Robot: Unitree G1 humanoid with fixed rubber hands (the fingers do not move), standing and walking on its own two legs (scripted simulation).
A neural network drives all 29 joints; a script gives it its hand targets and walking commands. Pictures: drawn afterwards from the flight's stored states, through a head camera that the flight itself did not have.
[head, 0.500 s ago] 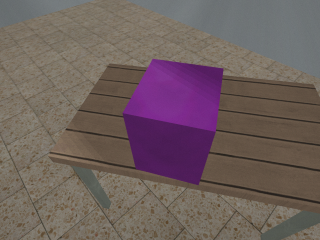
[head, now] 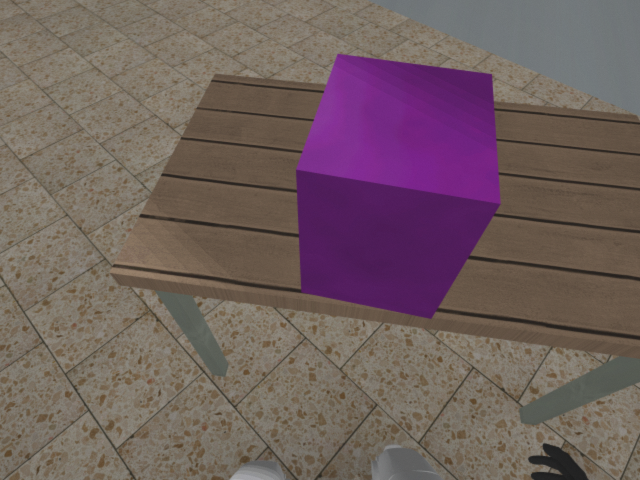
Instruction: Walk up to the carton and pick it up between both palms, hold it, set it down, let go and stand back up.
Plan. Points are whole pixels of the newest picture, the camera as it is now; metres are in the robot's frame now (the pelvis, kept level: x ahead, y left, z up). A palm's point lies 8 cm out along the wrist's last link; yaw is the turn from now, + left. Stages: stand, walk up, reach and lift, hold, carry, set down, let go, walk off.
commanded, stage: walk up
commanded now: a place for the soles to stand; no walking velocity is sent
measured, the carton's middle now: (387, 194) +0.49 -0.06 +0.04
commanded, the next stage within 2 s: none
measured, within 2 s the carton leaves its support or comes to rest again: neither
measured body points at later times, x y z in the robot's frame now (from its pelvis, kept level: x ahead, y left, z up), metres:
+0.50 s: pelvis -0.01 +0.02 +0.02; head -0.01 +0.02 +0.47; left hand +0.13 +0.30 -0.09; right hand +0.03 -0.28 -0.10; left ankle +0.02 +0.13 -0.72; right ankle -0.01 -0.10 -0.72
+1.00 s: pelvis +0.03 -0.01 +0.01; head +0.03 -0.04 +0.46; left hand +0.15 +0.28 -0.10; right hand +0.01 -0.33 -0.13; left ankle +0.02 +0.13 -0.72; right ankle +0.06 -0.13 -0.72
